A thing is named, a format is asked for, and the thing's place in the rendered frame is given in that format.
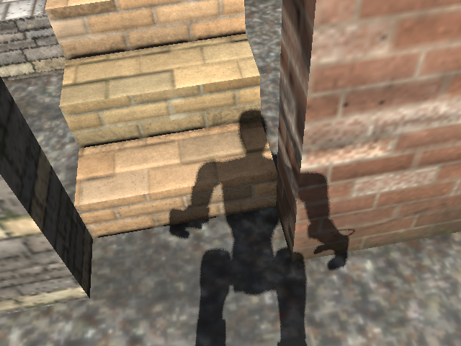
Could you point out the stairs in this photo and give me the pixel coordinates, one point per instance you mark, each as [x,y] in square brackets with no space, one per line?
[163,100]

